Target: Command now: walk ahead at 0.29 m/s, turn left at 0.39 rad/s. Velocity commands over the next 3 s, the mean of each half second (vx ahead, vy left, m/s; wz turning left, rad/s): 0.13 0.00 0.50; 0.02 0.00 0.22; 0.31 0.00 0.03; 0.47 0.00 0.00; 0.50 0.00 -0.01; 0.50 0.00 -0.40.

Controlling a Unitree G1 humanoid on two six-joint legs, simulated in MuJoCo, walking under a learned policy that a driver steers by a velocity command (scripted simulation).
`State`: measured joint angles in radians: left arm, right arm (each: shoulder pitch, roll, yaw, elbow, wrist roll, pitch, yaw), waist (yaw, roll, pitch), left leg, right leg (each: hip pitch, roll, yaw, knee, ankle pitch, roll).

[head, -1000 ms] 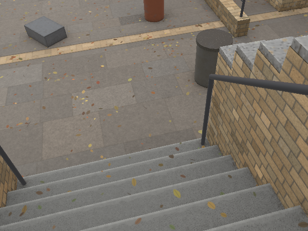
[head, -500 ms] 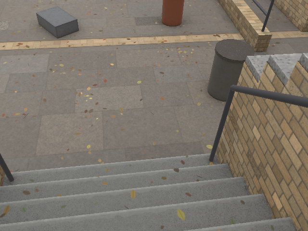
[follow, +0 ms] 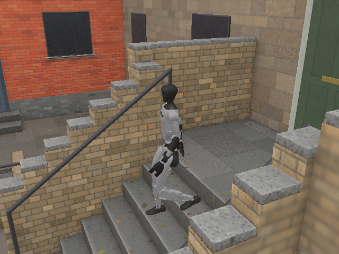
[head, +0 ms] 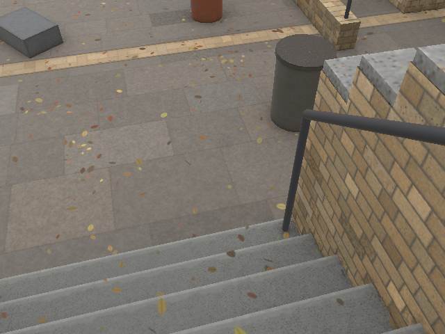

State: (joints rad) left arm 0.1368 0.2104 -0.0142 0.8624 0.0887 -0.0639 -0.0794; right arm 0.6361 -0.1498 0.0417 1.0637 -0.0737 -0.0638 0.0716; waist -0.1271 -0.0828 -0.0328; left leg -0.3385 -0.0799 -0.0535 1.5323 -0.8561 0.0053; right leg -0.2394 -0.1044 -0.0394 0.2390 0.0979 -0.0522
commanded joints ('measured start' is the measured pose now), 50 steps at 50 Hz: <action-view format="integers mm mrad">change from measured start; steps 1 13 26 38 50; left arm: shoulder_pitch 526 288 22 248 222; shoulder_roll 290 126 17 92 98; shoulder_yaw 106 42 82 64 54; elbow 81 62 -254 -75 83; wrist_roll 42 48 -89 -47 -83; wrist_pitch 14 -45 -85 -3 -22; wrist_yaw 1 87 126 13 1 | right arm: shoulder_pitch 16 -143 237 -453 -369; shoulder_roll -112 -79 -310 -186 -168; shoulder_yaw -27 -60 -190 -56 -79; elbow -138 -243 -181 -227 -120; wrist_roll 68 -8 -72 78 69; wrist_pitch -10 31 -51 -39 17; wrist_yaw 42 -12 -75 24 40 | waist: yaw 241 93 -102 198 119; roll -40 -1 153 157 81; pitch -315 30 -279 -21 31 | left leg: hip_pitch -787 -506 787 -179 37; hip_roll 30 194 492 287 110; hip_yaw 1 -42 -509 -65 83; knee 572 -146 -1010 -912 -1017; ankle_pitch -42 855 1636 1010 621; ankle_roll -32 -6 468 140 52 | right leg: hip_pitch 956 -86 -825 -236 -38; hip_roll -399 -412 102 38 93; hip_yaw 132 68 78 42 33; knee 461 259 1012 704 232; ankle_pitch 1303 213 -949 -618 -316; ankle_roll -315 -269 111 211 7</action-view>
